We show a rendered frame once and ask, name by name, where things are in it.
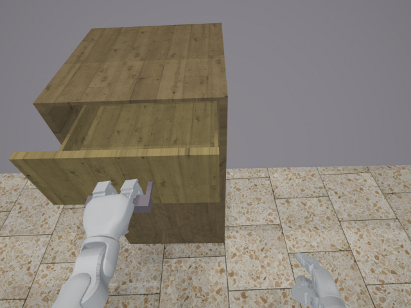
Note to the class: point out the right robot hand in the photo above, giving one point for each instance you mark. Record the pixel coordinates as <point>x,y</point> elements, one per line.
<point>309,292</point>

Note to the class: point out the drawer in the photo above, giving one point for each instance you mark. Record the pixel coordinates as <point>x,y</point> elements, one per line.
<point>173,145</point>

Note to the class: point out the handle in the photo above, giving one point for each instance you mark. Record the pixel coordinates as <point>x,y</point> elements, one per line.
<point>142,202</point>

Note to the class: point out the left robot hand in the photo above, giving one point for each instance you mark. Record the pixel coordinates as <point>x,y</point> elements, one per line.
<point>109,213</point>

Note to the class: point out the robot left forearm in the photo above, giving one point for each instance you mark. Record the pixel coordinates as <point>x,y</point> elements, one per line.
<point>88,286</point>

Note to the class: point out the cabinet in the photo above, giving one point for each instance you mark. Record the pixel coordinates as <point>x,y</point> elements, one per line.
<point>148,64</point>

